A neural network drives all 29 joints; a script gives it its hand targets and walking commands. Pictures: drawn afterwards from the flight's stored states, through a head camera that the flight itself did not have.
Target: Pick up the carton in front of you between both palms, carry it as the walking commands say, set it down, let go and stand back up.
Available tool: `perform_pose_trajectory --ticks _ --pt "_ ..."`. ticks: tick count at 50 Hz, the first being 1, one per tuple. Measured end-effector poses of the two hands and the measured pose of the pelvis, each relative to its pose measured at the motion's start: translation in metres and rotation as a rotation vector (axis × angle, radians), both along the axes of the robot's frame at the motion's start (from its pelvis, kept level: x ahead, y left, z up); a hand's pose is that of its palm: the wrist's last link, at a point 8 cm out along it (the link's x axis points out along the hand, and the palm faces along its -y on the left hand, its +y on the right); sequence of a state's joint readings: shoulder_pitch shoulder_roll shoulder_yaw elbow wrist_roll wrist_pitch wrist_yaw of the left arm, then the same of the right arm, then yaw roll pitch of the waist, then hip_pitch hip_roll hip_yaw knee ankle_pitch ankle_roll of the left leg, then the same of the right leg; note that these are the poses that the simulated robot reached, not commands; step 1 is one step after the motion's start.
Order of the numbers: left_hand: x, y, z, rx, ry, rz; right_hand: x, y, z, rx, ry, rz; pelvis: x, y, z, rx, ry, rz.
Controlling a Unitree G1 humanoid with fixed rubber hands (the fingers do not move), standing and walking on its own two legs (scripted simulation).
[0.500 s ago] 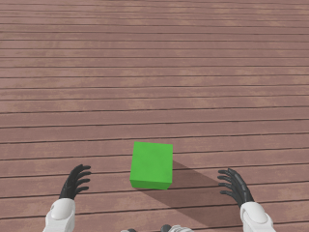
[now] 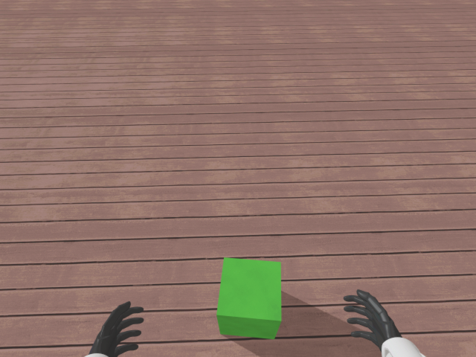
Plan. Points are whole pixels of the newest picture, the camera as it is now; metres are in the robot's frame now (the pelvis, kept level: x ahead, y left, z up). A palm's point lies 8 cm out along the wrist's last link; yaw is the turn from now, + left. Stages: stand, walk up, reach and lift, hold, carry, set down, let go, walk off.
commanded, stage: let go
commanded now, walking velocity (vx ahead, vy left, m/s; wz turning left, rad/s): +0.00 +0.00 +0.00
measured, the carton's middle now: (249, 299) +0.43 -0.03 -0.65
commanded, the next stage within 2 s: stand in 0.12 s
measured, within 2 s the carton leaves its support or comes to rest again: neither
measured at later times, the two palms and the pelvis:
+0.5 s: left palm out of the picture +0.15 +0.28 -0.07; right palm (418, 339) +0.17 -0.30 -0.09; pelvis +0.02 -0.02 +0.00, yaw +1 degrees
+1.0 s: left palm out of the picture +0.13 +0.28 -0.08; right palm (428, 352) +0.15 -0.31 -0.09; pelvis +0.02 -0.02 +0.00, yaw +1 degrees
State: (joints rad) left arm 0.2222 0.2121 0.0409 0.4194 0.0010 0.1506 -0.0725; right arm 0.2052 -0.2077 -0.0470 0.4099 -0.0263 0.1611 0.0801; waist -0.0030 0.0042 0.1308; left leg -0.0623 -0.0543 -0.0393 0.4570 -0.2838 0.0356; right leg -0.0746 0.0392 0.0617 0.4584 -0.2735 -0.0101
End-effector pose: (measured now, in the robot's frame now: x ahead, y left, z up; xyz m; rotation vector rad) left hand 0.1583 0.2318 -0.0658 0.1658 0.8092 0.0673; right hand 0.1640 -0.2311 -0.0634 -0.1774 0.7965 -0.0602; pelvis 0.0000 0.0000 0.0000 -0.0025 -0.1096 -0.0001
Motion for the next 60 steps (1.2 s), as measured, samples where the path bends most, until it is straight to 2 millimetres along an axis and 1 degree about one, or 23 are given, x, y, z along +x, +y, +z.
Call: perform_pose_trajectory --ticks 3,9,11,17,21,24,30,37,45,60 --pt "0.001 -0.002 -0.002 -0.002 -0.008 0.008 -0.002 -0.005 0.001 -0.018 0.017 -0.014 0.000 -0.002 -0.001 0.001 -0.003 -0.005" --pt "-0.002 -0.006 -0.007 0.022 -0.010 0.015 0.001 -0.018 0.004 -0.061 0.010 -0.038 0.003 -0.007 -0.003 0.001 0.012 -0.007" --pt "-0.005 0.001 -0.010 0.076 0.004 0.013 0.003 -0.027 -0.001 -0.095 -0.001 -0.043 0.004 -0.009 -0.004 0.000 0.040 -0.003" --pt "-0.013 0.036 -0.009 0.198 0.049 0.047 0.000 -0.054 -0.013 -0.155 0.028 -0.046 0.011 -0.012 -0.005 -0.002 0.085 0.007" --pt "-0.013 0.047 -0.008 0.225 0.072 0.064 -0.001 -0.062 -0.020 -0.168 0.062 -0.044 0.016 -0.014 -0.004 -0.002 0.099 0.008" --pt "-0.010 0.048 -0.009 0.229 0.083 0.069 0.001 -0.065 -0.023 -0.171 0.078 -0.042 0.020 -0.015 -0.004 -0.001 0.105 0.009" --pt "-0.004 0.044 -0.013 0.219 0.096 0.070 0.005 -0.067 -0.025 -0.178 0.097 -0.040 0.026 -0.017 -0.002 0.000 0.108 0.011" --pt "-0.005 0.042 -0.018 0.212 0.118 0.071 0.003 -0.071 -0.025 -0.192 0.118 -0.045 0.028 -0.017 -0.001 0.001 0.104 0.010" --pt "-0.016 0.046 -0.019 0.217 0.146 0.076 -0.009 -0.075 -0.026 -0.203 0.144 -0.049 0.022 -0.017 0.001 0.002 0.093 0.010" --pt "-0.044 0.055 -0.020 0.221 0.194 0.093 -0.039 -0.079 -0.030 -0.208 0.201 -0.054 0.007 -0.015 0.005 0.003 0.071 0.012"
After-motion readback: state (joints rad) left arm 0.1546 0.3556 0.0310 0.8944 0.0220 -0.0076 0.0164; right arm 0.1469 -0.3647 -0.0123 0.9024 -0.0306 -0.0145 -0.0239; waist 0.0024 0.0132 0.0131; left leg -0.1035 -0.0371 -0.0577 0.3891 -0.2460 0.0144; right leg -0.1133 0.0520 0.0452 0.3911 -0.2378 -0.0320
